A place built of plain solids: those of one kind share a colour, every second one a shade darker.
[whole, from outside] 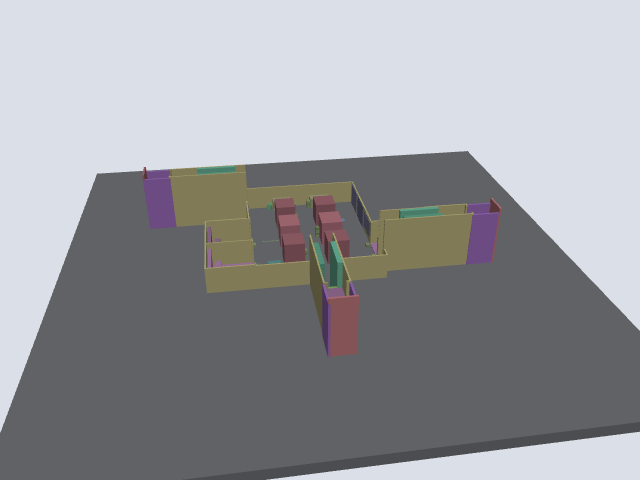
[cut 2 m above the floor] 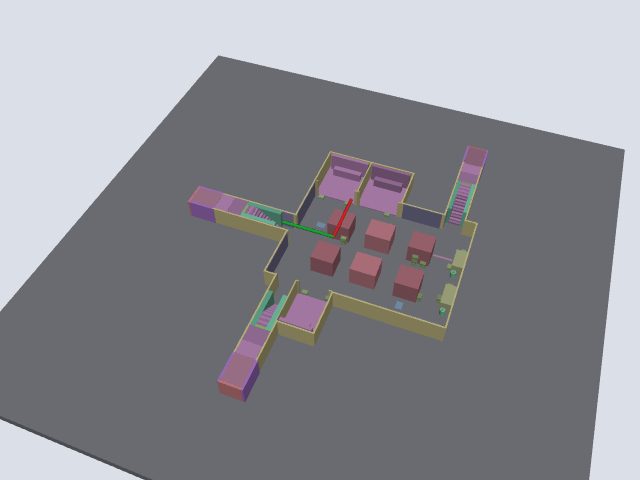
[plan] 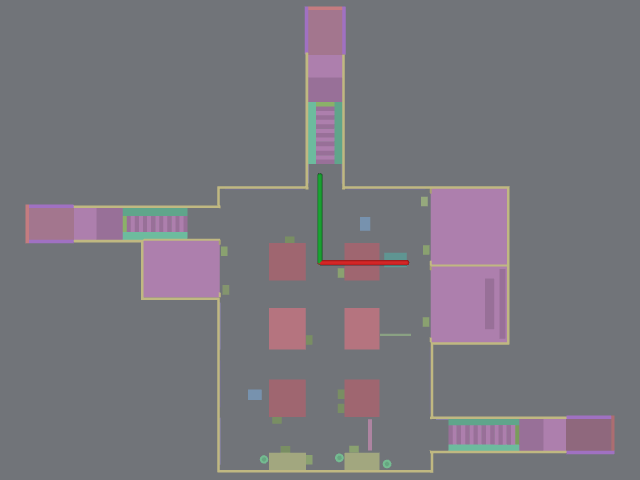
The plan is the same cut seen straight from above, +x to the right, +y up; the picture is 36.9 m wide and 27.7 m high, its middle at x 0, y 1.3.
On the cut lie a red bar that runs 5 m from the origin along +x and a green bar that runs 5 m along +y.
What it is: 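Cellar; 3 x 4 bays of 4.1 m, ceiling 2.5 m; aisles mid-bay 1.6 to 2.2 m broad; the basement stores of a Victorian covered market; boarded cages floor to ceiling, store rooms behind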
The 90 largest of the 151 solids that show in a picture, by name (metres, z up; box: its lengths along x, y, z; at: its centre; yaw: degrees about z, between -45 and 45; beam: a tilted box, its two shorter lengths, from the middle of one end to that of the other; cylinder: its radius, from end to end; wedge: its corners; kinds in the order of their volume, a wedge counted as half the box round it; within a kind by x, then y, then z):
{
 "piece_1": {"box": [1.3, 1.83, 3.13], "at": [-13.54, 2.23, 1.51]},
 "piece_2": {"box": [1.51, 1.83, 3.13], "at": [-12.14, 2.23, 1.51]},
 "piece_3": {"box": [0.23, 0.94, 2.93], "at": [-11.04, 2.23, 1.42]},
 "piece_4": {"box": [0.23, 0.94, 2.74], "at": [-10.8, 2.23, 1.32]},
 "piece_5": {"box": [0.23, 0.94, 2.55], "at": [-10.57, 2.23, 1.23]},
 "piece_6": {"box": [0.23, 0.94, 2.36], "at": [-10.33, 2.23, 1.13]},
 "piece_7": {"box": [0.35, 2.92, 2.05], "at": [-9.94, -0.35, 1.09]},
 "piece_8": {"box": [0.55, 1.82, 0.95], "at": [-9.19, -0.35, 0.55]},
 "piece_9": {"box": [4.4, 3.32, 0.17], "at": [-7.99, -0.35, 0.04]},
 "piece_10": {"box": [1.08, 0.26, 1.79], "at": [0.3, 7.86, 0.84]},
 "piece_11": {"box": [1.08, 0.26, 1.98], "at": [0.3, 8.11, 0.94]},
 "piece_12": {"box": [1.08, 0.26, 2.17], "at": [0.3, 8.37, 1.04]},
 "piece_13": {"box": [1.08, 0.26, 2.37], "at": [0.3, 8.62, 1.13]},
 "piece_14": {"box": [1.08, 0.26, 2.56], "at": [0.3, 8.88, 1.23]},
 "piece_15": {"box": [1.97, 1.42, 2.75], "at": [0.3, 9.97, 1.33]},
 "piece_16": {"box": [1.97, 1.3, 2.75], "at": [0.3, 11.33, 1.33]},
 "piece_17": {"box": [4.4, 4.43, 0.17], "at": [8.59, -2.39, 0.04]},
 "piece_18": {"box": [4.4, 4.43, 0.17], "at": [8.59, 2.04, 0.04]},
 "piece_19": {"box": [0.24, 1.14, 1.85], "at": [9.46, -9.95, 0.87]},
 "piece_20": {"box": [0.24, 1.14, 2.04], "at": [9.7, -9.95, 0.97]},
 "piece_21": {"box": [0.55, 2.93, 0.95], "at": [9.79, -2.39, 0.55]},
 "piece_22": {"box": [0.55, 2.93, 0.95], "at": [9.79, 2.04, 0.55]},
 "piece_23": {"box": [0.24, 1.14, 2.24], "at": [9.94, -9.95, 1.07]},
 "piece_24": {"box": [0.24, 1.14, 2.44], "at": [10.18, -9.95, 1.17]},
 "piece_25": {"box": [0.24, 1.14, 2.64], "at": [10.42, -9.95, 1.27]},
 "piece_26": {"box": [0.35, 4.03, 2.05], "at": [10.54, -2.39, 1.09]},
 "piece_27": {"box": [0.35, 4.03, 2.05], "at": [10.54, 2.04, 1.09]},
 "piece_28": {"box": [0.24, 1.14, 2.84], "at": [10.66, -9.95, 1.37]},
 "piece_29": {"box": [0.24, 1.14, 3.04], "at": [10.9, -9.95, 1.47]},
 "piece_30": {"box": [0.24, 1.14, 3.24], "at": [11.14, -9.95, 1.57]},
 "piece_31": {"box": [1.39, 1.83, 3.44], "at": [12.2, -9.95, 1.67]},
 "piece_32": {"box": [1.3, 1.83, 3.44], "at": [13.55, -9.95, 1.67]},
 "cage_1": {"box": [2.13, 2.17, 2.57], "at": [-1.88, -7.84, 1.23]},
 "cage_2": {"box": [2.13, 2.41, 2.57], "at": [-1.88, -3.82, 1.23]},
 "cage_3": {"box": [2.13, 2.17, 2.57], "at": [-1.88, 0.04, 1.23]},
 "cage_4": {"box": [2.01, 2.17, 2.57], "at": [2.42, -7.84, 1.23]},
 "cage_5": {"box": [2.01, 2.41, 2.57], "at": [2.42, -3.82, 1.23]},
 "cage_6": {"box": [2.01, 2.17, 2.57], "at": [2.42, 0.04, 1.23]},
 "wall_1": {"box": [1.49, 0.15, 5.65], "at": [-13.6, 1.24, 2.77]},
 "wall_2": {"box": [1.49, 0.15, 5.65], "at": [-13.6, 3.22, 2.77]},
 "wall_3": {"box": [2.75, 0.15, 5.65], "at": [-11.56, 1.24, 2.77]},
 "wall_4": {"box": [0.15, 3.44, 2.69], "at": [-10.26, -0.44, 1.29]},
 "wall_5": {"box": [7.19, 0.15, 5.65], "at": [-9.34, 3.22, 2.77]},
 "wall_6": {"box": [4.52, 0.15, 2.69], "at": [-8.07, -2.09, 1.29]},
 "wall_7": {"box": [4.4, 0.12, 5.65], "at": [-7.99, 1.31, 2.77]},
 "wall_8": {"box": [0.15, 10.11, 2.57], "at": [-5.86, -7.07, 1.24]},
 "wall_9": {"box": [0.15, 1.26, 2.57], "at": [-5.86, 3.78, 1.24]},
 "wall_10": {"box": [5.25, 0.15, 2.57], "at": [-3.31, 4.33, 1.24]},
 "wall_11": {"box": [0.15, 6.5, 5.27], "at": [-0.76, 7.47, 2.59]},
 "wall_12": {"box": [0.15, 1.49, 5.27], "at": [-0.76, 11.38, 2.59]},
 "wall_13": {"box": [12.47, 0.15, 2.57], "at": [0.3, -12.05, 1.24]},
 "wall_14": {"box": [0.15, 6.5, 5.27], "at": [1.36, 7.47, 2.59]},
 "wall_15": {"box": [0.15, 1.49, 5.27], "at": [1.36, 11.38, 2.59]},
 "wall_16": {"box": [5.14, 0.15, 2.57], "at": [3.86, 4.33, 1.24]},
 "wall_17": {"box": [0.15, 1.26, 2.57], "at": [6.46, -11.49, 1.24]},
 "wall_18": {"box": [0.15, 4.43, 2.57], "at": [6.46, -6.82, 1.24]},
 "wall_19": {"box": [4.4, 0.12, 2.69], "at": [8.59, -0.17, 1.29]},
 "wall_20": {"box": [4.55, 0.15, 2.69], "at": [8.66, 4.33, 1.29]},
 "wall_21": {"box": [4.52, 0.15, 2.69], "at": [8.68, -4.68, 1.29]},
 "wall_22": {"box": [6.59, 0.15, 5.96], "at": [9.64, -10.94, 2.93]},
 "wall_23": {"box": [6.59, 0.15, 5.96], "at": [9.64, -8.96, 2.93]},
 "wall_24": {"box": [0.15, 4.58, 2.69], "at": [10.86, -2.46, 1.29]},
 "wall_25": {"box": [0.15, 4.58, 2.69], "at": [10.86, 2.12, 1.29]},
 "wall_26": {"box": [1.49, 0.15, 5.96], "at": [13.6, -10.94, 2.93]},
 "wall_27": {"box": [1.49, 0.15, 5.96], "at": [13.6, -8.96, 2.93]},
 "cheek_1": {"box": [3.75, 0.46, 5.64], "at": [-9.51, 1.54, 2.77]},
 "cheek_2": {"box": [3.75, 0.46, 5.64], "at": [-9.51, 2.92, 2.77]},
 "cheek_3": {"box": [0.46, 3.57, 5.27], "at": [-0.45, 7.47, 2.58]},
 "cheek_4": {"box": [0.46, 3.57, 5.27], "at": [1.06, 7.47, 2.58]},
 "cheek_5": {"box": [4.08, 0.36, 5.96], "at": [9.46, -10.68, 2.93]},
 "cheek_6": {"box": [4.08, 0.36, 5.96], "at": [9.46, -9.21, 2.93]},
 "street_1": {"box": [2.6, 1.83, 3.13], "at": [-15.49, 2.23, 1.51]},
 "street_2": {"box": [1.97, 2.6, 2.75], "at": [0.3, 13.28, 1.33]},
 "street_3": {"box": [2.6, 1.83, 3.44], "at": [15.5, -9.95, 1.67]},
 "wing_1": {"box": [2.78, 0.2, 5.53], "at": [-15.6, 1.21, 2.71]},
 "wing_2": {"box": [2.78, 0.2, 5.53], "at": [-15.6, 3.25, 2.71]},
 "wing_3": {"box": [0.2, 2.78, 5.15], "at": [-0.78, 13.39, 2.53]},
 "wing_4": {"box": [0.2, 2.78, 5.15], "at": [1.39, 13.39, 2.53]},
 "wing_5": {"box": [2.78, 0.2, 5.84], "at": [15.61, -10.96, 2.87]},
 "wing_6": {"box": [2.78, 0.2, 5.84], "at": [15.61, -8.93, 2.87]},
 "opp_1": {"box": [0.2, 2.23, 6.03], "at": [-16.89, 2.23, 2.96]},
 "opp_2": {"box": [2.37, 0.2, 5.65], "at": [0.3, 14.68, 2.78]},
 "opp_3": {"box": [0.2, 2.23, 6.34], "at": [16.9, -9.95, 3.12]},
 "bins_1": {"box": [2.13, 1.0, 1.22], "at": [-1.88, -11.47, 0.56]},
 "bins_2": {"box": [2.01, 1.0, 1.19], "at": [2.42, -11.47, 0.55]},
 "top_1": {"box": [0.23, 0.94, 3.13], "at": [-11.27, 2.23, 1.51]},
 "top_2": {"box": [1.08, 0.26, 2.75], "at": [0.3, 9.13, 1.33]},
 "top_3": {"box": [0.24, 1.14, 3.44], "at": [11.38, -9.95, 1.67]},
 "front_1": {"box": [4.5, 0.05, 2.5], "at": [-3.23, 4.23, 1.2]},
 "front_2": {"box": [4.5, 0.05, 2.5], "at": [3.84, 4.23, 1.2]}
}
